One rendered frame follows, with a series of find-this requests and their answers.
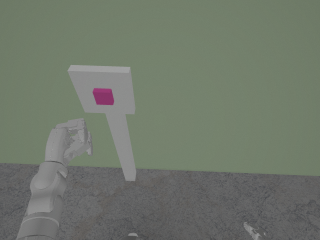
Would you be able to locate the left robot shin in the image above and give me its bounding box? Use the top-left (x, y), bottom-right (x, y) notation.
top-left (128, 233), bottom-right (138, 237)

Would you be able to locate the left robot forearm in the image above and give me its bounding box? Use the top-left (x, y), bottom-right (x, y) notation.
top-left (16, 161), bottom-right (68, 240)

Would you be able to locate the left robot hand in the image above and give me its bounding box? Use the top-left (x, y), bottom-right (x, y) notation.
top-left (44, 118), bottom-right (93, 167)

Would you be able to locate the right robot hand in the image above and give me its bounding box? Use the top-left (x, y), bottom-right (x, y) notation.
top-left (243, 222), bottom-right (271, 240)

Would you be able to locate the button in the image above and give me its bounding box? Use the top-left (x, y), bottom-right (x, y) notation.
top-left (92, 88), bottom-right (114, 105)

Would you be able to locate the panel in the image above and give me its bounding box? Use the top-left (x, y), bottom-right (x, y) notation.
top-left (67, 65), bottom-right (136, 181)

